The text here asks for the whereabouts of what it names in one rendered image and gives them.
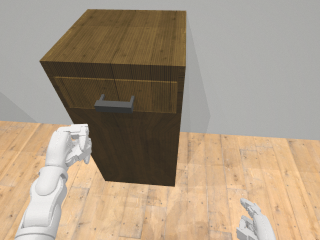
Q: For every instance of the handle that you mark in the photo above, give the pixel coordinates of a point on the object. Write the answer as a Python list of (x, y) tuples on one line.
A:
[(102, 105)]

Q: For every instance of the robot left hand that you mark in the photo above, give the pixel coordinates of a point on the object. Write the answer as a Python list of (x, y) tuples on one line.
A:
[(61, 144)]

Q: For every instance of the robot left forearm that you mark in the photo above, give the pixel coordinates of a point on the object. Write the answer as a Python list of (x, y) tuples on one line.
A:
[(41, 218)]

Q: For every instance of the cabinet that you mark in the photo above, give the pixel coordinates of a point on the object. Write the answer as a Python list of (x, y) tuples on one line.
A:
[(139, 147)]

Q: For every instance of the robot right hand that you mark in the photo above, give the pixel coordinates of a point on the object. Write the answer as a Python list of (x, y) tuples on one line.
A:
[(258, 229)]

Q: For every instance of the drawer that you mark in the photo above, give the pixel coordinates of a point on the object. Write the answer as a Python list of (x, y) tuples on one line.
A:
[(150, 95)]

